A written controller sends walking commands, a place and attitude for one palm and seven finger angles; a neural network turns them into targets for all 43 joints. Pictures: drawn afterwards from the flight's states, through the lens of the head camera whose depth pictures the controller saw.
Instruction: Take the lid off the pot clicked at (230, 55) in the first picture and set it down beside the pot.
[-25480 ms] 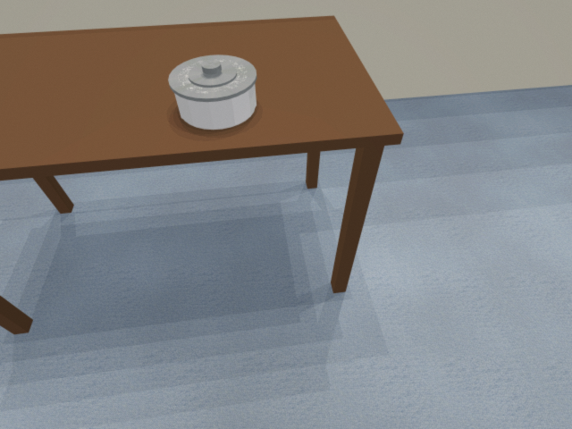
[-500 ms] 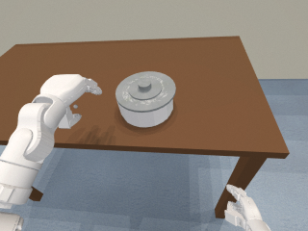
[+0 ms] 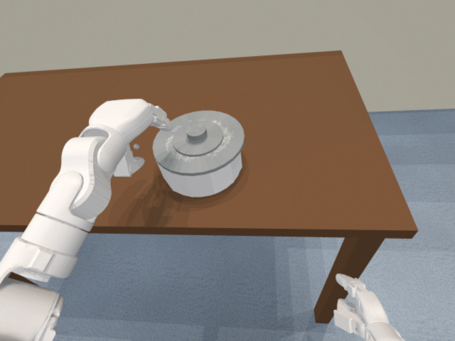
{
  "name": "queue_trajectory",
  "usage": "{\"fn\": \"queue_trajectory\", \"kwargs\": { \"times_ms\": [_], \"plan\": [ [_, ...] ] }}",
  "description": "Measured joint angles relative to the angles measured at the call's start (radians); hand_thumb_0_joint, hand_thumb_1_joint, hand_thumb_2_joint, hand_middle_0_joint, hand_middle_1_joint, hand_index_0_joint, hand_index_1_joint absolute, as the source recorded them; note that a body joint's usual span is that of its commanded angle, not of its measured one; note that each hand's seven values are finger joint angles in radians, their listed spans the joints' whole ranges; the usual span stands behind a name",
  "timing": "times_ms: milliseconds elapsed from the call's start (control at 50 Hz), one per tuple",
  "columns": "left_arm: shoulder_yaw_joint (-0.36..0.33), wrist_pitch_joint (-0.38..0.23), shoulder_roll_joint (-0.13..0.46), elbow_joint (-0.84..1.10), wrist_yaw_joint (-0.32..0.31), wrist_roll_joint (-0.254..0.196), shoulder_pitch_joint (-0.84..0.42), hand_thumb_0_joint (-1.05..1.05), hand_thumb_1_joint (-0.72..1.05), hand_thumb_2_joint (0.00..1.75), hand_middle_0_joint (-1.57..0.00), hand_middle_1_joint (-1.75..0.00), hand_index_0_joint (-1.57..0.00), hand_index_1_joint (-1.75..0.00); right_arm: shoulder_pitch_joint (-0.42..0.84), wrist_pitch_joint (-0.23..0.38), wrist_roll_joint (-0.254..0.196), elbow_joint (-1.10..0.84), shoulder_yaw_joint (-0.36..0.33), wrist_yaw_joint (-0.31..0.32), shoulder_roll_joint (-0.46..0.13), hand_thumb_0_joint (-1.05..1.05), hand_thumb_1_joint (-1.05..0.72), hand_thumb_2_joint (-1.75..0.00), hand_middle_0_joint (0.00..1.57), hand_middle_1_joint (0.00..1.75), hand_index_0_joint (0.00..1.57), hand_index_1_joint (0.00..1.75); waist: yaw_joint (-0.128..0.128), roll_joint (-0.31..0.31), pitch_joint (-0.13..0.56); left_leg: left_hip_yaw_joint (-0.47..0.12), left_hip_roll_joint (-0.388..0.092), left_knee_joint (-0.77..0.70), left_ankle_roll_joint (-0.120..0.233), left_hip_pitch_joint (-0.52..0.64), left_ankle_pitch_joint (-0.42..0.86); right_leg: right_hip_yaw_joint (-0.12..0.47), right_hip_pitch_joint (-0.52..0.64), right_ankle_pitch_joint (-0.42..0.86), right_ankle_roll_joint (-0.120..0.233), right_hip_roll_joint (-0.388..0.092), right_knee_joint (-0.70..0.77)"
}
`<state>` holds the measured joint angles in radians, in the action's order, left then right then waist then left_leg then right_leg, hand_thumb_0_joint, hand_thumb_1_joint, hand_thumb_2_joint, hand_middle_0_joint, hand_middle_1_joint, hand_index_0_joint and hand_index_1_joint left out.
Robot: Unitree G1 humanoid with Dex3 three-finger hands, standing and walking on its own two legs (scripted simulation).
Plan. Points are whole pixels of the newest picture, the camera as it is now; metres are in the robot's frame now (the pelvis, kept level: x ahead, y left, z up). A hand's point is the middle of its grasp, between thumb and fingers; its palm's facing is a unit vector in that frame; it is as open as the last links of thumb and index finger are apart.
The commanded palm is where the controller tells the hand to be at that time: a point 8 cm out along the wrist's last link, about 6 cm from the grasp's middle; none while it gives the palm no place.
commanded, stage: move the open hand above the knob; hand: left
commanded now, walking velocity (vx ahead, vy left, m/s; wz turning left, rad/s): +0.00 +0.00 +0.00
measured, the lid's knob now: (196, 131) +0.49 +0.10 +0.11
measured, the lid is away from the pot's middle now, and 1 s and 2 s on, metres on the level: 0.01 0.01 0.01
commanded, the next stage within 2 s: lower the open fingers around the knob in 1.52 s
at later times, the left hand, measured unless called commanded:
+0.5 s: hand (172, 124) +0.43 +0.12 +0.18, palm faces -0.14 -0.04 -0.99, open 10.0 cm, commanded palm +0.41 +0.13 +0.24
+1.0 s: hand (186, 112) +0.47 +0.10 +0.18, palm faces -0.20 -0.06 -0.98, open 10.0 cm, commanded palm +0.44 +0.12 +0.24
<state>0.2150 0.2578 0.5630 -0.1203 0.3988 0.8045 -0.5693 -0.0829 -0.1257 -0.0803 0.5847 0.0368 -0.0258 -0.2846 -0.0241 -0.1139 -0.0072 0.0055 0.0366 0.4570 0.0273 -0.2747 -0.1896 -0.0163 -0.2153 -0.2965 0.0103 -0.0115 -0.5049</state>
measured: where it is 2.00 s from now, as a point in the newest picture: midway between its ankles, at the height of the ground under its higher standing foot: outside the picture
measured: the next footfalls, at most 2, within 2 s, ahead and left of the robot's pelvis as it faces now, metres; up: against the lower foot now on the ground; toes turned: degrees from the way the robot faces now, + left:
none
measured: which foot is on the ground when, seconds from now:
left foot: down 0.00-1.00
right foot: down 0.00-1.00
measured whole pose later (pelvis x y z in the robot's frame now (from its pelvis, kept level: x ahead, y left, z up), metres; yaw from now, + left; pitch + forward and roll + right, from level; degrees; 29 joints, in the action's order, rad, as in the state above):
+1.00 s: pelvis +0.02 +0.00 +0.00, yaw -1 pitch +3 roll +1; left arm 0.32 0.35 0.38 -0.62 0.36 0.85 -0.95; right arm -0.17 -0.14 -0.09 0.65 0.02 -0.03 -0.28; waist 0.05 -0.09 0.04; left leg 0.03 0.04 0.45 0.03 -0.30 -0.21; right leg 0.00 -0.25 -0.31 0.01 -0.01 -0.51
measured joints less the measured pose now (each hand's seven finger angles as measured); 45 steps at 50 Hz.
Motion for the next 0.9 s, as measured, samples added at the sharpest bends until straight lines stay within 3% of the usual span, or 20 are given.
{"fn": "queue_trajectory", "kwargs": {
  "times_ms": [400,680,800,900],
  "plan": [
    [0.094,0.054,-0.090,-0.145,-0.023,0.020,-0.165,0.00,-0.33,1.56,-0.87,-0.08,-0.87,-0.08,-0.004,-0.019,-0.007,0.025,-0.007,-0.006,0.004,0.01,-0.90,-0.90,0.20,0.30,0.20,0.29,0.017,0.008,0.016,0.003,0.004,0.009,-0.001,-0.018,-0.016,0.003,-0.024,-0.021,0.002,-0.004,-0.020],
    [0.132,0.089,-0.158,-0.369,-0.052,0.036,-0.321,0.00,-0.33,1.56,-0.87,-0.08,-0.87,-0.08,-0.033,-0.024,-0.008,0.055,-0.006,-0.001,0.011,0.01,-0.90,-0.90,0.20,0.30,0.20,0.29,0.043,0.017,0.034,0.007,0.003,0.008,-0.001,-0.034,-0.017,0.007,-0.041,-0.021,0.002,-0.003,-0.020],
    [0.138,0.101,-0.183,-0.459,-0.047,0.041,-0.389,0.00,-0.33,1.56,-0.87,-0.08,-0.87,-0.08,-0.055,-0.016,-0.004,0.071,-0.013,0.002,0.009,0.01,-0.90,-0.90,0.20,0.30,0.20,0.29,0.057,0.021,0.039,0.007,0.002,0.004,0.001,-0.038,-0.016,0.008,-0.045,-0.019,0.001,-0.003,-0.014],
    [0.103,0.090,-0.186,-0.494,-0.046,0.047,-0.398,0.00,-0.33,1.56,-0.87,-0.08,-0.87,-0.08,-0.074,-0.012,-0.003,0.073,-0.015,0.002,0.005,0.01,-0.90,-0.90,0.20,0.30,0.20,0.29,0.068,0.022,0.048,0.017,0.001,-0.003,0.002,-0.032,-0.017,0.017,-0.043,-0.016,-0.001,-0.001,-0.008]
  ]
}}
